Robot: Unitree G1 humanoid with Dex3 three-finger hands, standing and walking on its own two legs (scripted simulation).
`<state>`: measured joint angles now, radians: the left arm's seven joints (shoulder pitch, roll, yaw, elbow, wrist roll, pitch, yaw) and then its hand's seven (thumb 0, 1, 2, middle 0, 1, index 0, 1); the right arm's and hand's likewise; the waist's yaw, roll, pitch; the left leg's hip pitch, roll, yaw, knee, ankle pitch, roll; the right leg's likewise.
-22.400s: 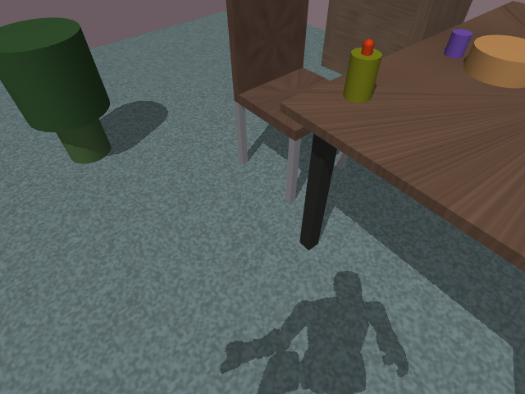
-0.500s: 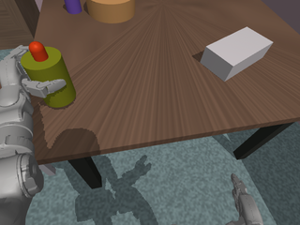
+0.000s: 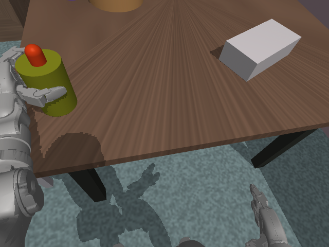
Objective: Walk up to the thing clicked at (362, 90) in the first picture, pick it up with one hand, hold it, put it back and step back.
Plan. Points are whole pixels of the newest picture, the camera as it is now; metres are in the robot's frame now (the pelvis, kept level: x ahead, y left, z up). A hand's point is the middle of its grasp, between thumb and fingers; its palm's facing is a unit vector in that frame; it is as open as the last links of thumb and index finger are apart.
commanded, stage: lower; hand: left
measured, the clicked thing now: (47, 78) +0.52 +0.21 +0.10
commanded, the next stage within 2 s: loosen in 0.08 s
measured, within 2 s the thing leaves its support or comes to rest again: neither
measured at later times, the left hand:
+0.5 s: hand (35, 69) +0.53 +0.23 +0.12, palm faces +0.22 -0.98 +0.02, open 12.4 cm
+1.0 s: hand (22, 58) +0.53 +0.24 +0.15, palm faces +0.24 -0.97 +0.01, open 17.4 cm
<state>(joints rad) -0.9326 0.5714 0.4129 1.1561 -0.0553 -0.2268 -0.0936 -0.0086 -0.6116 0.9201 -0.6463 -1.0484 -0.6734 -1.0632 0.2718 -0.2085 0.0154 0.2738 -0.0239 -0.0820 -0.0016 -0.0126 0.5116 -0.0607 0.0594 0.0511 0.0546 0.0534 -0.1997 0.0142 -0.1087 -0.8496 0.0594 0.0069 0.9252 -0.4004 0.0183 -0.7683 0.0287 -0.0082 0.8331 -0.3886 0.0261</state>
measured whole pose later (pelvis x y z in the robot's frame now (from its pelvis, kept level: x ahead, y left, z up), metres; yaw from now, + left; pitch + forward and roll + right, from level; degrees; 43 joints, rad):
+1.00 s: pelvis +0.01 -0.01 -0.01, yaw +0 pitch +19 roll -3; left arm -0.97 0.61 0.45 1.08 -0.05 -0.19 -0.08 -0.02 -0.61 0.04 -0.13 -0.10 -0.14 -0.09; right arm 0.34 -0.23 0.00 0.13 -0.01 -0.01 0.01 -0.01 0.52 -0.05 0.06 0.05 0.06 0.05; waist -0.20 0.01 -0.14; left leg -0.87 0.06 0.00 0.96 -0.43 0.01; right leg -0.79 0.03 -0.02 0.88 -0.42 0.02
